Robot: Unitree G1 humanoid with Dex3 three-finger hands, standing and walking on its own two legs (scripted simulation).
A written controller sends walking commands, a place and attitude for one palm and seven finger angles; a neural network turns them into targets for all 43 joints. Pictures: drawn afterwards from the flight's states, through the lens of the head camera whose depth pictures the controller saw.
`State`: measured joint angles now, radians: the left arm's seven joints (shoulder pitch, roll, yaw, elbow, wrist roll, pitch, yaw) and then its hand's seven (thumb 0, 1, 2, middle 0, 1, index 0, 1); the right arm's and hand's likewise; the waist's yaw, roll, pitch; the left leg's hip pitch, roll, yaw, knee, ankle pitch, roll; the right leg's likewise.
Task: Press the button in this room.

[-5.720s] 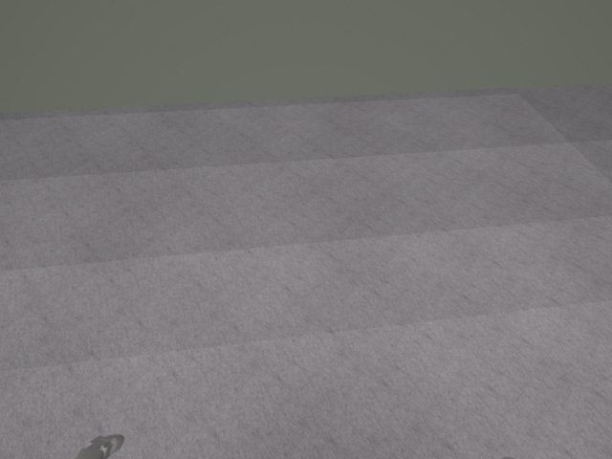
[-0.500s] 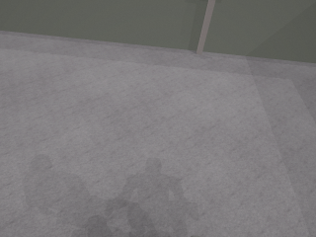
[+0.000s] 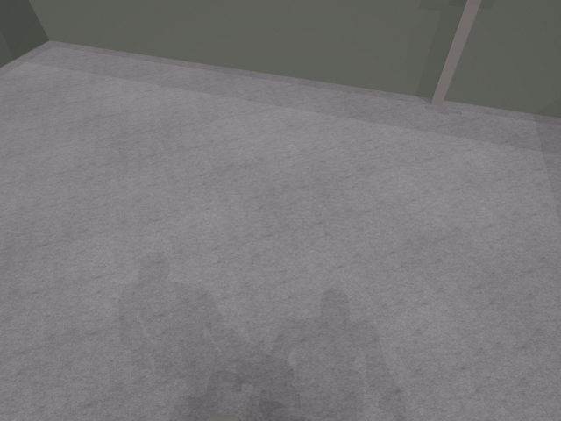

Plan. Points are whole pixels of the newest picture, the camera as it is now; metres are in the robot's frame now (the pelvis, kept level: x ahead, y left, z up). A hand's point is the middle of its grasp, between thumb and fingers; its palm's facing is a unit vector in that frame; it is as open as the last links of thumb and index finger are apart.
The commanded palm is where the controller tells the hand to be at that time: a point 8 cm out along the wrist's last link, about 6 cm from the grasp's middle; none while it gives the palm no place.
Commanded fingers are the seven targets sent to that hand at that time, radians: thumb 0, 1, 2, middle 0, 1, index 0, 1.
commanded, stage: turn or walk to find it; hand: left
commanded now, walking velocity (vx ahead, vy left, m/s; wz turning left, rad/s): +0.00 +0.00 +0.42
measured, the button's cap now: out of the picture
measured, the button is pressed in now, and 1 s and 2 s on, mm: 0 0 0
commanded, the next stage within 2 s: none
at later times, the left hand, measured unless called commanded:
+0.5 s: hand out of the picture +0.03 +0.27 -0.16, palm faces +0.23 -0.94 -0.24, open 7.3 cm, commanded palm none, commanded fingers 0.00 0.90 0.90 -0.20 -0.30 -0.20 -0.30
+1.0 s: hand out of the picture -0.07 +0.21 -0.16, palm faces +0.44 -0.86 -0.26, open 7.3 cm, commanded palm none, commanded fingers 0.00 0.90 0.90 -0.20 -0.30 -0.20 -0.30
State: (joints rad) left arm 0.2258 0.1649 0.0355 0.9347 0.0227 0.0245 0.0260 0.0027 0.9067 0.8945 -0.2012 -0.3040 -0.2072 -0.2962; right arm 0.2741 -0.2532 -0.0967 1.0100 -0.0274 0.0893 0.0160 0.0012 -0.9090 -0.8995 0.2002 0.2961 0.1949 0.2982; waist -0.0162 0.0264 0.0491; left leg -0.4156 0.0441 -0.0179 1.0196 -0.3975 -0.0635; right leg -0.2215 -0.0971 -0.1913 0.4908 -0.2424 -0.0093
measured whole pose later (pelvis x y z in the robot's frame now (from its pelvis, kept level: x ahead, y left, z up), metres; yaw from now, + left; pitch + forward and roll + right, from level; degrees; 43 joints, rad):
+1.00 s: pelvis -0.04 +0.01 +0.00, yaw +25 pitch -1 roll +1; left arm 0.23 0.17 0.04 0.95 0.02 0.02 0.02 0.00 0.91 0.89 -0.20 -0.30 -0.21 -0.30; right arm 0.23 -0.25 -0.09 1.01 -0.02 0.08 0.01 0.00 -0.91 -0.90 0.20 0.30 0.19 0.30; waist 0.00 0.02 0.07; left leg -0.39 0.05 0.00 0.93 -0.43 -0.07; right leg -0.21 -0.11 -0.21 0.52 -0.28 -0.01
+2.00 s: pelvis -0.08 -0.02 +0.00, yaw +50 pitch +0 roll +1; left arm 0.25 0.16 0.03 0.96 0.02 0.01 0.02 0.00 0.91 0.89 -0.20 -0.30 -0.21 -0.30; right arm 0.24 -0.25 -0.08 1.02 -0.02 0.08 0.01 0.00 -0.91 -0.90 0.20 0.30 0.19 0.30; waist 0.00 0.02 0.07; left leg -0.38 0.05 -0.01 0.95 -0.43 -0.07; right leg -0.21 -0.10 -0.23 0.50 -0.28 -0.02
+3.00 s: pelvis -0.10 -0.05 +0.00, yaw +75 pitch -1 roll +1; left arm 0.24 0.17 0.04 0.96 0.03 0.01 0.02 0.00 0.91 0.89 -0.20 -0.30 -0.21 -0.30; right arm 0.22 -0.24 -0.08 1.02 -0.02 0.08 0.01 0.00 -0.91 -0.90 0.20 0.30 0.19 0.30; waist 0.01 0.01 0.08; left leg -0.35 0.05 0.02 0.86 -0.45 -0.06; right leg -0.23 -0.12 -0.25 0.53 -0.28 -0.02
